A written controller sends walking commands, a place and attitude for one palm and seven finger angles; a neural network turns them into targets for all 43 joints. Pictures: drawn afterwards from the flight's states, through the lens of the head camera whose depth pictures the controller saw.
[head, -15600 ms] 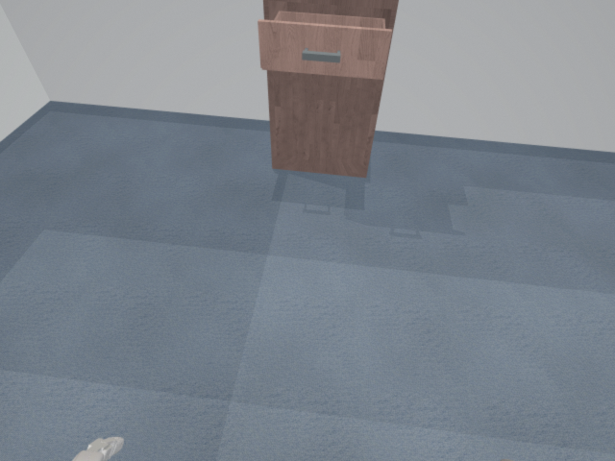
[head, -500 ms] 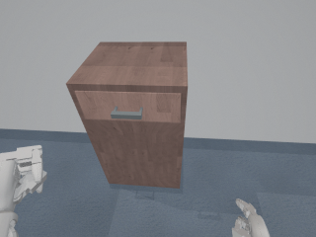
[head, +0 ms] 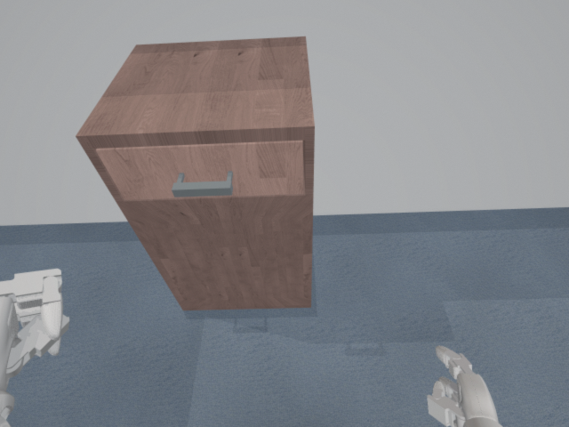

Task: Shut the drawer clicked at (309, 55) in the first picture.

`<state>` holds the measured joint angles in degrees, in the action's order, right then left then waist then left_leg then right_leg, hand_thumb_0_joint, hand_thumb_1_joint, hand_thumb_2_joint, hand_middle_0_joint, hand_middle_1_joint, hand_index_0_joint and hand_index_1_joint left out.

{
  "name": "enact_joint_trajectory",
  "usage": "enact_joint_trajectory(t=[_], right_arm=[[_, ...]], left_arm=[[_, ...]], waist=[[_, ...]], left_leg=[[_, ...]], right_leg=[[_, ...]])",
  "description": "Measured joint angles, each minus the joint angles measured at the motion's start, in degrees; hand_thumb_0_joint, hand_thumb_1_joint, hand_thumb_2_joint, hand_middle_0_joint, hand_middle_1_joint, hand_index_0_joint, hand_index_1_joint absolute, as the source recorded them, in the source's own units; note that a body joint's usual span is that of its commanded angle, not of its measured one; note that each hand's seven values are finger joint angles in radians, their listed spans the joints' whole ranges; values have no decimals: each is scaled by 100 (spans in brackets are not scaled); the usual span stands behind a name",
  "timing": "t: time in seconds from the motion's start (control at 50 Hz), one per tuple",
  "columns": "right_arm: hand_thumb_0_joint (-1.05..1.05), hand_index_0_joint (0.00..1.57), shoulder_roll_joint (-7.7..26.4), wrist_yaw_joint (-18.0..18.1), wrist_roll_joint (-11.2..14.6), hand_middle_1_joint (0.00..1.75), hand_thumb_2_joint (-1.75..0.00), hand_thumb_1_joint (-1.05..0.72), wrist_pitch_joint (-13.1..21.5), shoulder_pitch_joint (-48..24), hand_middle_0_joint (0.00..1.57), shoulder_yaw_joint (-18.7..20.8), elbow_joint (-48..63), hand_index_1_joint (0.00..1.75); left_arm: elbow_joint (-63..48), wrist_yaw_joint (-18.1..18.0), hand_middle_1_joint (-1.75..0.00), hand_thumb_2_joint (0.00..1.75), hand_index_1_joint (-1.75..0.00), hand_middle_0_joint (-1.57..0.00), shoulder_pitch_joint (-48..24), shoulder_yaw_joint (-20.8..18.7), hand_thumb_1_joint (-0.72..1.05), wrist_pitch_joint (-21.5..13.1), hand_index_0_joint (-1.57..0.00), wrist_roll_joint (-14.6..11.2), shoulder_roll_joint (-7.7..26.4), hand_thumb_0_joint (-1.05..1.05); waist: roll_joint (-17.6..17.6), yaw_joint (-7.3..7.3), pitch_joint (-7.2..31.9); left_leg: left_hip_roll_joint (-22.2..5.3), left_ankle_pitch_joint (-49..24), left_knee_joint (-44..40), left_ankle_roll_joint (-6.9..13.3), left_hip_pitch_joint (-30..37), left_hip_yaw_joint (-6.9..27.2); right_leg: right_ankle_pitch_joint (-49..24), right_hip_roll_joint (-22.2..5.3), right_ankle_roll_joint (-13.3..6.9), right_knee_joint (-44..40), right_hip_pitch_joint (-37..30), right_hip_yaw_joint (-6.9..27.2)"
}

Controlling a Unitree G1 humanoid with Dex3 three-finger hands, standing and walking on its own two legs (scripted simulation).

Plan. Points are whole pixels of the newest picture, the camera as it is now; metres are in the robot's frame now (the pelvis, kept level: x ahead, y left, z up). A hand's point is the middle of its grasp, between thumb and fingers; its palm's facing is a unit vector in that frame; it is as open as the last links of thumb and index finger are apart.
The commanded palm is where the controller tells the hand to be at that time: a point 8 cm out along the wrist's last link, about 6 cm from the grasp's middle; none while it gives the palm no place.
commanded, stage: step back with the hand held close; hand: left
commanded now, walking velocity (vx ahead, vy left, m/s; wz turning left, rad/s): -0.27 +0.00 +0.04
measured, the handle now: (204, 182) +0.62 +0.24 -0.06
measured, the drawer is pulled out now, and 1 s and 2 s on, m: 0.00 0.00 0.00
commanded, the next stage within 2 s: stop stepping back and stand still in 0.86 s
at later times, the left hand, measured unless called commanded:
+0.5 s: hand out of the picture +0.10 +0.26 +0.15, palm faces +0.38 -0.78 -0.49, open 3.2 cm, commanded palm +0.04 +0.30 +0.17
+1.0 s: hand out of the picture +0.00 +0.24 +0.17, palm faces +0.38 -0.81 -0.44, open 3.3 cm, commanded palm -0.07 +0.28 +0.17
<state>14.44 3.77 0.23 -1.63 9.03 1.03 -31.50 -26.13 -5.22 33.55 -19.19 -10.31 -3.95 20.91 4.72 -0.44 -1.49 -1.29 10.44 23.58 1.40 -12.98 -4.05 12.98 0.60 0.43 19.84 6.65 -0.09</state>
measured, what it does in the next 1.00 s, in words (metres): walks backwards: left foot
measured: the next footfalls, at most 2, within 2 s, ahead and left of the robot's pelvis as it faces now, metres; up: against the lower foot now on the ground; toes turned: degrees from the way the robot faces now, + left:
left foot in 0.78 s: -0.06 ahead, +0.12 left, +0.00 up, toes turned +4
right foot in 1.08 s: -0.26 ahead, -0.13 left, +0.00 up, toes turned -2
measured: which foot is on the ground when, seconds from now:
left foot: down 0.00-0.62, up 0.64-0.76, down 0.78-1.00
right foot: down 0.00-0.78, up 0.80-1.00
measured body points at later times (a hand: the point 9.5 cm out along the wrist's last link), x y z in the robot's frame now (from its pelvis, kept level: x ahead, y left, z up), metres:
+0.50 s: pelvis -0.08 +0.01 -0.02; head -0.06 +0.01 +0.43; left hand +0.07 +0.30 +0.18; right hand +0.12 -0.22 -0.09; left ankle +0.02 +0.10 -0.74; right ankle -0.03 -0.12 -0.74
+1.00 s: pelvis -0.20 +0.00 -0.01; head -0.17 +0.02 +0.43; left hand -0.03 +0.28 +0.20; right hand -0.01 -0.21 -0.09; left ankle -0.10 +0.12 -0.75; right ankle -0.25 -0.13 -0.70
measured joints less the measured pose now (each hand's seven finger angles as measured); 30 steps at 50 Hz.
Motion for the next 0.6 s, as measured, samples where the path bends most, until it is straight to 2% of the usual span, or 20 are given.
enact_joint_trajectory(t=[0.1, 0.24, 0.46, 0.54, 0.6], right_arm=[[1, 20, -59, 29, 22, 30, -90, -90, -135, 70, 20, 39, 65, 30], [1, 21, -158, 61, 18, 30, -90, -90, -71, 119, 20, -19, 123, 30], [1, 21, -188, 99, 2, 30, -90, -90, 237, 103, 20, -85, 188, 30], [1, 21, -222, 130, -28, 30, -90, -90, 358, 233, 21, -68, 165, 30], [1, 21, -194, 107, -38, 30, -90, -90, 394, 261, 21, -44, 84, 30]], left_arm=[[-230, -18, -160, 90, -160, -140, 240, 15, 89, 35, -140, -12, 134, 1], [-661, -146, -160, 90, -160, -140, 328, -135, 89, -50, -140, 14, 290, 2], [-500, -233, -160, 90, -160, -140, 204, -162, 89, -309, -140, 199, 102, 1], [-565, -223, -160, 90, -160, -140, 48, -211, 89, -342, -140, 313, 177, 1], [-695, -229, -160, 90, -160, -140, 29, -292, 89, -412, -140, 300, 168, 2]], waist=[[-145, 4, -100], [-264, -42, -123], [-172, 8, -103], [-268, 93, -163], [-242, 65, -197]], left_leg=[[55, -85, 8, 54, -183, -45], [80, -150, 216, 109, -430, -19], [51, -293, 617, 191, -908, 108], [117, -226, 775, 209, -1145, 192], [64, -19, 969, 177, -1373, 198]], right_leg=[[-5, -61, 51, 175, 266, 36], [-18, -92, 91, 462, 533, 5], [-113, 1, 121, 878, 963, -22], [130, 163, 77, 1305, 1107, 166], [146, 200, -65, 1397, 1197, 84]])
